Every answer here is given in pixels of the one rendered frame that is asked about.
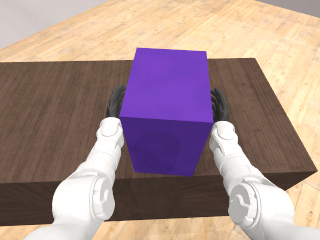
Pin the robot right upper arm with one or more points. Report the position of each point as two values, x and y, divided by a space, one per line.
266 212

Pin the robot left forearm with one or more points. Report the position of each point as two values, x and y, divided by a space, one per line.
104 157

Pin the pedestal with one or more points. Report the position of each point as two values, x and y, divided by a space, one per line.
50 112

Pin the robot left upper arm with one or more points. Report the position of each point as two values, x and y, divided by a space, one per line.
80 206

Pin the robot right hand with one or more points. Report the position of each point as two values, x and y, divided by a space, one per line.
221 111

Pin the robot right forearm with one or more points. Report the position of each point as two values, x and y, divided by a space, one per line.
230 160

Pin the carton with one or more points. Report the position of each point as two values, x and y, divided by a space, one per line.
166 114

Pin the robot left hand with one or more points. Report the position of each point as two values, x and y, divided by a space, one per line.
115 102

